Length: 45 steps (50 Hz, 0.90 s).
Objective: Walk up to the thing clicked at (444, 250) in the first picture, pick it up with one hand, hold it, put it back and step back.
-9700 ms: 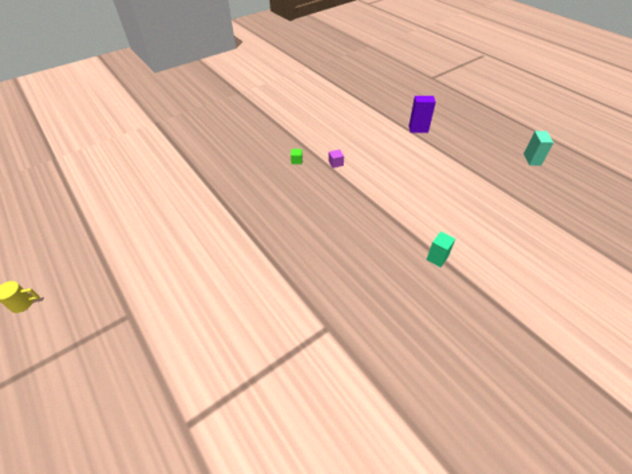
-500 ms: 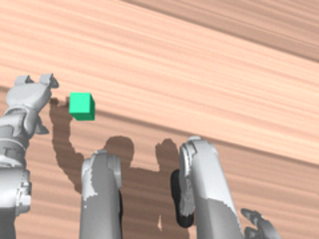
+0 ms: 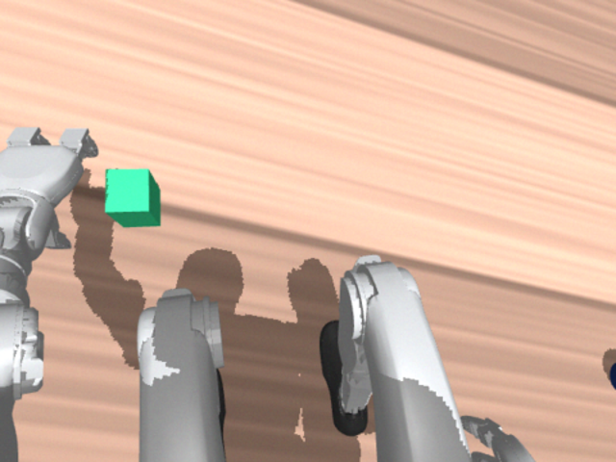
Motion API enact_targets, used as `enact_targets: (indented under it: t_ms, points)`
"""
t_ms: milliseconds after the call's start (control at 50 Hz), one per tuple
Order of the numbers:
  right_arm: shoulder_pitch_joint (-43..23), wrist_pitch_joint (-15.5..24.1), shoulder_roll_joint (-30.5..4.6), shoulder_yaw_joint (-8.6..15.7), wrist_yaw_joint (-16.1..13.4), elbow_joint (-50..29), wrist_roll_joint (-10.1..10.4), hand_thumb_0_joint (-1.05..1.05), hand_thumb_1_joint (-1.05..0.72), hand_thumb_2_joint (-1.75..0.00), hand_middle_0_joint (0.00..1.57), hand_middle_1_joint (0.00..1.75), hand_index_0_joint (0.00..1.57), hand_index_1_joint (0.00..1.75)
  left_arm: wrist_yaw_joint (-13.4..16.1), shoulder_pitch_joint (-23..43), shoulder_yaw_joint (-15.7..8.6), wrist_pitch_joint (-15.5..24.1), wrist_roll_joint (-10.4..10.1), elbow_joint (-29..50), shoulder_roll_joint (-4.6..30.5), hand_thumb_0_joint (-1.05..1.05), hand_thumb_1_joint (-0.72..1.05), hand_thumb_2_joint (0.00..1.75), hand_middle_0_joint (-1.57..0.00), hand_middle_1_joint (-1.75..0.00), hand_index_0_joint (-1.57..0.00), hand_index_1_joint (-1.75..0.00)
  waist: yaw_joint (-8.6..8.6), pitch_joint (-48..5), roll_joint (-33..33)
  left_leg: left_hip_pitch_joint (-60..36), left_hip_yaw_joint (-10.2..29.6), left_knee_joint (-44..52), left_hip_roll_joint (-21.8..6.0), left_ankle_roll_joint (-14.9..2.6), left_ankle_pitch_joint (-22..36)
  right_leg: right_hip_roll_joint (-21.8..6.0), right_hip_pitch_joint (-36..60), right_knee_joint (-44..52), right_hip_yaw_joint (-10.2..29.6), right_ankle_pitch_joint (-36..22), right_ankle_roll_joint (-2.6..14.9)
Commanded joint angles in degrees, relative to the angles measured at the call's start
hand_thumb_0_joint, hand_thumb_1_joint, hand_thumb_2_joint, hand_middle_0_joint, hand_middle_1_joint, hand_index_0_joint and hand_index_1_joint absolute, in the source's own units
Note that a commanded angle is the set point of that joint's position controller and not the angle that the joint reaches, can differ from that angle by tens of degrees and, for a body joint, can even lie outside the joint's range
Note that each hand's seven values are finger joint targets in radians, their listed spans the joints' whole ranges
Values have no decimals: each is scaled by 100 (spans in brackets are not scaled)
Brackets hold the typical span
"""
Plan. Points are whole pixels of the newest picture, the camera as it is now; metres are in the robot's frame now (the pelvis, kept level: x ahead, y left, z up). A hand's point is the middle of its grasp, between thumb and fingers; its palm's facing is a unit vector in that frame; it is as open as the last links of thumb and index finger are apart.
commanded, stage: rise first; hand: left
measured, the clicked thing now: (135, 200) +0.50 +0.21 -0.31
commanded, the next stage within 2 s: none
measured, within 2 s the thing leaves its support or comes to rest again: neither
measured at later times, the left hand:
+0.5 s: hand (68, 199) +0.46 +0.27 -0.18, palm faces -0.48 +0.00 -0.88, open 13.9 cm
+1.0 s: hand (77, 197) +0.47 +0.27 -0.20, palm faces -0.48 +0.00 -0.88, open 14.0 cm
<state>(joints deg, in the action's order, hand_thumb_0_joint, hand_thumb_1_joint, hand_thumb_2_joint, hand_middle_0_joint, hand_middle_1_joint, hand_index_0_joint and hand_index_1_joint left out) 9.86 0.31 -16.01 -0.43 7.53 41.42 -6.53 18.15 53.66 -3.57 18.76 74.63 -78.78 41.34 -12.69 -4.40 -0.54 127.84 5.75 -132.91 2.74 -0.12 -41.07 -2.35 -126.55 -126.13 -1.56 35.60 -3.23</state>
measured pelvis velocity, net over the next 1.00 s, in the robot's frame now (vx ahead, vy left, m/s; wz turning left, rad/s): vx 0.00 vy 0.00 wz -0.02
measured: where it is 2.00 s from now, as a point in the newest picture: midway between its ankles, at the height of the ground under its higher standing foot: (278, 419)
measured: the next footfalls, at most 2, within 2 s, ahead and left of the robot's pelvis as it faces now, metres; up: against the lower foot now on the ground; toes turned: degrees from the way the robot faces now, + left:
none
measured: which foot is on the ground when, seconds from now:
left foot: down 0.00-1.00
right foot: down 0.00-1.00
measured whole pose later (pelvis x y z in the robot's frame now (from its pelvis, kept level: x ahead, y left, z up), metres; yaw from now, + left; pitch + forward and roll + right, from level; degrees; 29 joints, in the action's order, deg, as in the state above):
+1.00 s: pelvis +0.00 +0.00 -0.02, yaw -1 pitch +35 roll -8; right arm 9.9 1.8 -15.9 -2.7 8.2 41.6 -8.2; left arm 22.8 57.0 -3.7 18.6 78.1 -84.3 43.7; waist -15.4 -2.5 0.0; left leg 131.7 6.6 -137.3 2.8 0.0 -41.2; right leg -1.9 -130.1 -129.7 -2.0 35.2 -3.4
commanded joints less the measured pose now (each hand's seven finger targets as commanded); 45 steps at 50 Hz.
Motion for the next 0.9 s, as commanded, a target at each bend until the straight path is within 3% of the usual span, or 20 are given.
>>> enact_targets:
  t_ms: [0, 140, 220, 260, 300, 400, 420, 440, 520, 620, 640, 700, 880]
  points:
    - [1287, 10, -1366, 455, -48, -76, -31, 0, -91, -90, 20, 30, 20, 30, 332, 1824, -202, 29, -5, 787, 1420, 0, -46, 93, -5, -103, -9, -99, -107, -4000, -1432, -2917, -417, 1492, 49, -163, 1249, 176, 2011, 1121, -501, -931, 488]
    - [1287, 16, -1418, 455, -32, -35, -41, 0, -91, -90, 20, 30, 20, 30, 482, 1874, -185, -19, 160, 680, 1391, 0, -47, 94, -5, -101, -8, -98, -122, -3910, -1706, -3132, -245, 1632, -2, -74, 1285, 153, 1582, 933, -587, -908, 513]
    - [1268, 21, -1376, 433, -25, -29, -47, 0, -91, -90, 20, 30, 20, 30, 557, 1966, -158, -32, 189, 653, 1410, 0, -47, 95, -5, -101, -8, -98, -169, -3905, -1608, -2922, -337, 1507, 30, -127, 1251, 172, 1733, 966, -555, -942, 514]
    - [1292, 45, -1371, 410, -19, -21, -61, 0, -91, -90, 20, 30, 20, 30, 570, 1788, -141, -77, 165, 448, 1306, 0, -47, 94, -5, -102, -8, -99, -206, -3691, -1441, -2806, -348, 1500, 34, -149, 1199, 159, 1720, 1005, -543, -912, 497]
    - [1304, 60, -1398, 434, -31, -16, -53, 0, -91, -90, 20, 30, 20, 30, 584, 2054, -173, -80, 159, 624, 1410, 0, -47, 94, -5, -102, -8, -98, -200, -3914, -1559, -2948, -334, 1463, 17, -143, 1274, 163, 1701, 962, -540, -984, 504]
    - [1329, 78, -1388, 391, -16, -17, -71, 0, -91, -90, 20, 30, 20, 30, 562, 1922, -186, -89, 140, 529, 1457, 0, -47, 95, -5, -102, -8, -99, -229, -3768, -1448, -2716, -391, 1379, 43, -174, 1269, 163, 1831, 978, -527, -980, 493]
    - [1357, 78, -1387, 369, -8, -36, -85, 0, -91, -90, 20, 30, 20, 30, 540, 1814, -126, -99, 154, 449, 1336, 0, -48, 95, -5, -101, -8, -98, -272, -3747, -1433, -2820, -343, 1399, 27, -153, 1325, 170, 1807, 964, -566, -1017, 491]
    - [1319, 73, -1415, 378, -19, -12, -59, 0, -91, -90, 20, 30, 20, 30, 564, 2138, -191, -69, 123, 715, 1498, 0, -48, 95, -5, -102, -8, -99, -187, -3945, -1631, -2879, -339, 1443, 32, -138, 1345, 170, 1756, 917, -556, -1034, 515]
    - [1308, 77, -1429, 362, 5, -27, -81, 0, -91, -90, 20, 30, 20, 30, 555, 1875, -87, -87, 177, 329, 1277, 0, -49, 96, -5, -100, -7, -98, -298, -3651, -1620, -2897, -234, 1466, 6, -93, 1241, 159, 1475, 841, -614, -914, 511]
    - [1318, 94, -1432, 316, 2, -12, -113, 0, -91, -90, 20, 30, 20, 30, 599, 2229, -171, -23, 174, 558, 1505, 0, -50, 97, -5, -100, -7, -98, -291, -3824, -1645, -2702, -357, 1325, 45, -149, 1236, 179, 1717, 887, -568, -972, 492]
    - [1322, 101, -1413, 293, 8, -13, -114, 0, -91, -90, 20, 30, 20, 30, 577, 1892, -103, -59, 218, 227, 1412, 0, -49, 97, -6, -100, -7, -98, -305, -3695, -1523, -2703, -349, 1301, 44, -151, 1261, 188, 1703, 859, -588, -979, 508]
    - [1315, 115, -1447, 297, 8, -6, -113, 0, -91, -90, 20, 30, 20, 30, 608, 2145, -176, -36, 169, 326, 1540, 0, -49, 97, -6, -99, -7, -97, -344, -3702, -1553, -2592, -341, 1273, 34, -157, 1169, 178, 1649, 849, -575, -923, 496]
    - [1281, 124, -1451, 253, 8, -9, -148, 0, -91, -90, 20, 30, 20, 30, 674, 2095, -154, -8, 236, 252, 1593, 0, -50, 98, -6, -99, -7, -98, -310, -3758, -1599, -2544, -400, 1173, 58, -175, 1164, 213, 1706, 821, -589, -929, 506]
